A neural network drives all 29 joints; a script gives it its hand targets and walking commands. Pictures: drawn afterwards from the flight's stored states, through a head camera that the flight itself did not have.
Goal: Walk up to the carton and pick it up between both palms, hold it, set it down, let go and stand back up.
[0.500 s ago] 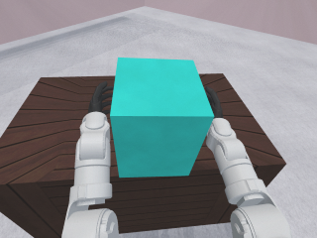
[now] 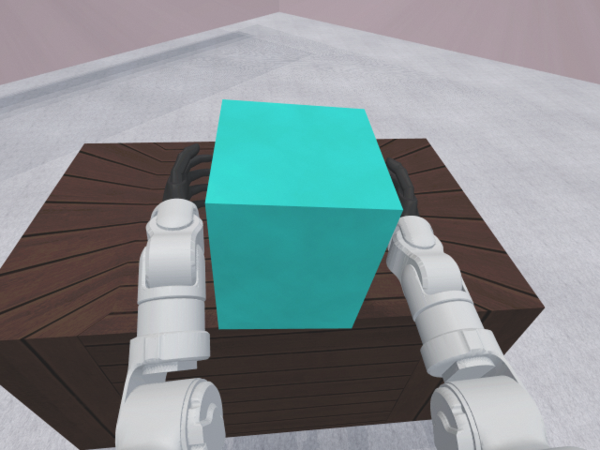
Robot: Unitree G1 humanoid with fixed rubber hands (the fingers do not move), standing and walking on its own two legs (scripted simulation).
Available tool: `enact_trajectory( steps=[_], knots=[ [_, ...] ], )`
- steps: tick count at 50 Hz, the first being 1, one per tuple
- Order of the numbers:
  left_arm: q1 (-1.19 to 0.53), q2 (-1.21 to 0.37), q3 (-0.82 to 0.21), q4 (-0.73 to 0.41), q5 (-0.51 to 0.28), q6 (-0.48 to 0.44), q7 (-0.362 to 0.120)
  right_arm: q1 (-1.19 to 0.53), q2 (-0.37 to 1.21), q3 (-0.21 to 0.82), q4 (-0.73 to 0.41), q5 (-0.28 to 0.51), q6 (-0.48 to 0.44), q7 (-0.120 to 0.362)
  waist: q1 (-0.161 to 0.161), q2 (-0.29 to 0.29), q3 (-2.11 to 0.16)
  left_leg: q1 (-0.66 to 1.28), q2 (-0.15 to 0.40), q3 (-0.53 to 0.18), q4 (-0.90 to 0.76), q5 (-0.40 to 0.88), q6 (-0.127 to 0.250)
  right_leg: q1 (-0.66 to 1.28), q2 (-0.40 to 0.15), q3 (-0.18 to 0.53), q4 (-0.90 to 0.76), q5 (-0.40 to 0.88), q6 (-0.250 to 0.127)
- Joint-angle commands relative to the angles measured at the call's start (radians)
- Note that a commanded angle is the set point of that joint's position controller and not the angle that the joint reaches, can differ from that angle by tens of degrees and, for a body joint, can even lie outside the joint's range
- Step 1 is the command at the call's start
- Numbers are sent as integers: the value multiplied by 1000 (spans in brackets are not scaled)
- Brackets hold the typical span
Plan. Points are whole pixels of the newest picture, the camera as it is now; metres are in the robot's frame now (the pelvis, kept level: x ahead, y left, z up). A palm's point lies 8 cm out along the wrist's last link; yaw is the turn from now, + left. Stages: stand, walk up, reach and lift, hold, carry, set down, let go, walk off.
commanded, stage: hold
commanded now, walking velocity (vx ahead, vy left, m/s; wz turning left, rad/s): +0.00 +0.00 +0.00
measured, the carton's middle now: (290, 220) +0.40 -0.01 +0.13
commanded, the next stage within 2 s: none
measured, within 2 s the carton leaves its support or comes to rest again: neither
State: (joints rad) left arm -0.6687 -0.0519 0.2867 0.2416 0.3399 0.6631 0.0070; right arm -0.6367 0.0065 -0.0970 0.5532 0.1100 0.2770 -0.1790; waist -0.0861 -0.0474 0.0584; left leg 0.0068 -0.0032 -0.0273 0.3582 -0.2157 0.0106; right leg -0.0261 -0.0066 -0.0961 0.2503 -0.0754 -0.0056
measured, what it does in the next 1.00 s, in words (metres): stands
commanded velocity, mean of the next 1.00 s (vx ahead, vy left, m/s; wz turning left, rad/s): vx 0.00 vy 0.00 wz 0.00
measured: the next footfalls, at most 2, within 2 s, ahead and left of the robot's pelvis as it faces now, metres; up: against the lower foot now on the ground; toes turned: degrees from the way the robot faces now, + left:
none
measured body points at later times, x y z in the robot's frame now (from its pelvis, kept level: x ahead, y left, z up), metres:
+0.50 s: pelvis +0.00 -0.01 +0.00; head -0.06 +0.02 +0.44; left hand +0.37 +0.16 +0.21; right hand +0.37 -0.14 +0.18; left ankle +0.00 +0.11 -0.75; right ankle +0.05 -0.12 -0.75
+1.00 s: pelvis +0.00 -0.01 +0.00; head -0.04 +0.02 +0.44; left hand +0.38 +0.15 +0.20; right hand +0.37 -0.14 +0.18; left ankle +0.00 +0.11 -0.75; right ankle +0.05 -0.12 -0.75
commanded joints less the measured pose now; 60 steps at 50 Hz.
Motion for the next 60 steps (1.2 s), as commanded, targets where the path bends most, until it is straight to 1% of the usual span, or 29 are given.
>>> enact_trajectory(
  steps=[1, 2, 5, 8, 11, 13, 16, 19, 22, 24, 25, 28, 30, 32, 33, 34, 36, 38, 39, 42, 45, 46, 47, 48, 54, 55, 56, 57, 60],
  knots=[
    [-608, -610, -505, -170, -192, -52, -138, -894, 550, 436, -427, 104, -107, 95, -14, 73, -533, 6, -26, 10, -3, 374, -50, 288, 59, 1, 40, 204, 31],
    [-605, -620, -514, -186, -191, -51, -135, -875, 556, 441, -417, 112, -103, 91, -25, 87, -511, 14, -26, 7, 3, 405, -57, 281, 59, 1, 42, 225, 31],
    [-545, -600, -516, -221, -171, -21, -139, -829, 528, 474, -424, 138, -86, 84, -14, 91, -475, 34, -22, 7, 11, 478, -68, 292, 68, -1, 42, 241, 26],
    [-531, -568, -461, -168, -136, 16, -156, -861, 533, 464, -423, 127, -64, 78, 13, 58, -380, -56, -27, 20, -39, 301, -31, 297, 54, 6, 22, 117, 25],
    [-573, -559, -430, -153, -119, 37, -169, -874, 539, 407, -378, 100, -48, 87, 15, 65, -297, -112, -25, 33, -85, 164, -20, 273, 48, 1, 11, -5, 24],
    [-599, -560, -424, -150, -120, 46, -178, -887, 538, 377, -374, 89, -48, 91, 2, 73, -292, -131, -22, 37, -99, 118, -16, 268, 42, 1, 10, -22, 26],
    [-598, -558, -453, -213, -146, 40, -181, -881, 554, 417, -426, 112, -48, 82, -7, 67, -392, -60, -28, 38, -53, 268, -31, 309, 55, -1, 29, 105, 31],
    [-584, -570, -494, -233, -169, 31, -182, -881, 562, 456, -480, 128, -46, 63, -25, 82, -446, -33, -37, 30, -18, 342, -40, 337, 49, 4, 40, 208, 39],
    [-584, -551, -428, -159, -126, 42, -193, -847, 544, 392, -371, 85, -28, 73, -18, 75, -311, -117, -26, 36, -85, 155, -25, 295, 45, -6, 19, 12, 29],
    [-610, -537, -415, -164, -134, 43, -199, -865, 537, 368, -379, 74, -35, 82, -17, 69, -327, -140, -25, 40, -101, 97, -18, 297, 39, -8, 20, -24, 30],
    [-603, -544, -424, -161, -144, 42, -197, -894, 546, 372, -415, 72, -45, 85, -10, 69, -353, -144, -25, 39, -96, 103, -14, 304, 40, -9, 24, -15, 30],
    [-617, -528, -396, -117, -131, 35, -199, -883, 551, 368, -361, 53, -40, 87, -3, 61, -323, -143, -29, 44, -98, 106, -9, 304, 38, -7, 15, -20, 29],
    [-626, -531, -406, -137, -140, 31, -199, -902, 551, 379, -387, 66, -48, 85, -2, 68, -385, -119, -29, 41, -85, 139, -12, 314, 42, -9, 23, 6, 31],
    [-628, -553, -439, -193, -169, 19, -191, -928, 582, 430, -464, 91, -63, 80, 6, 61, -477, -77, -35, 41, -43, 249, -17, 336, 45, -8, 37, 105, 34],
    [-626, -543, -445, -194, -172, 13, -184, -915, 578, 451, -457, 105, -57, 75, 9, 71, -475, -69, -41, 35, -28, 293, -25, 336, 45, -3, 41, 144, 35],
    [-634, -549, -458, -182, -180, 10, -183, -945, 576, 458, -483, 111, -61, 72, 12, 76, -497, -69, -42, 34, -23, 279, -25, 336, 44, -1, 41, 135, 36],
    [-589, -544, -434, -170, -152, 19, -185, -879, 562, 446, -416, 104, -47, 66, -3, 68, -416, -66, -38, 33, -37, 279, -26, 325, 48, -6, 38, 126, 35],
    [-568, -536, -428, -181, -144, 26, -190, -874, 559, 451, -436, 107, -48, 66, 11, 55, -404, -77, -36, 34, -44, 272, -22, 324, 52, -7, 34, 111, 34],
    [-572, -521, -408, -168, -128, 29, -194, -842, 548, 437, -381, 98, -38, 67, 11, 50, -364, -84, -35, 36, -60, 234, -19, 314, 50, -9, 28, 72, 34],
    [-596, -524, -416, -160, -141, 28, -202, -884, 553, 427, -424, 95, -51, 69, 8, 65, -379, -92, -39, 37, -58, 207, -21, 307, 40, -6, 21, 62, 35],
    [-605, -536, -438, -202, -149, 23, -197, -887, 559, 443, -452, 107, -56, 67, 2, 73, -416, -67, -35, 35, -42, 267, -28, 317, 46, -7, 29, 107, 33],
    [-572, -558, -469, -232, -162, 23, -192, -873, 563, 463, -487, 114, -62, 64, -4, 76, -439, -35, -30, 28, -25, 340, -38, 328, 55, -10, 39, 163, 30],
    [-558, -547, -466, -232, -155, 26, -190, -843, 548, 467, -459, 117, -50, 60, -6, 80, -416, -12, -29, 26, -15, 387, -47, 322, 58, -10, 36, 185, 30],
    [-570, -561, -494, -280, -173, 23, -191, -833, 553, 476, -485, 129, -52, 57, -24, 87, -453, 10, -30, 23, -2, 420, -57, 325, 61, -11, 40, 204, 32],
    [-530, -539, -481, -258, -153, 35, -195, -795, 534, 473, -468, 126, -38, 60, -14, 78, -368, -26, -29, 26, -25, 359, -51, 312, 56, -14, 31, 152, 30],
    [-545, -532, -470, -263, -148, 32, -197, -799, 543, 473, -465, 120, -37, 61, -3, 80, -365, -44, -35, 29, -31, 336, -45, 318, 52, -11, 31, 144, 31],
    [-540, -525, -466, -254, -143, 36, -198, -795, 540, 463, -454, 114, -34, 60, -12, 70, -360, -45, -33, 31, -39, 309, -40, 320, 49, -9, 30, 140, 33],
    [-532, -518, -444, -214, -129, 43, -204, -807, 535, 448, -440, 104, -33, 60, -3, 67, -318, -65, -31, 30, -53, 267, -35, 310, 44, -8, 22, 109, 34],
    [-571, -542, -468, -242, -151, 38, -200, -848, 542, 436, -468, 101, -51, 74, -4, 75, -348, -71, -22, 32, -66, 243, -38, 290, 55, -19, 21, 41, 26]
  ],
)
